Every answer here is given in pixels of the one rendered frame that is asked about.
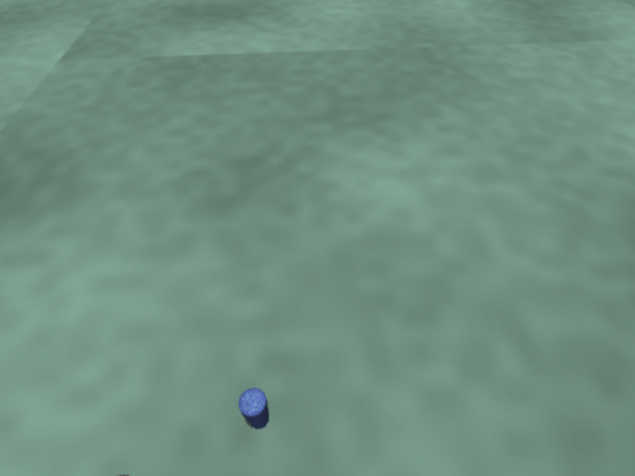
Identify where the cup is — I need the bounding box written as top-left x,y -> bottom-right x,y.
238,388 -> 269,428

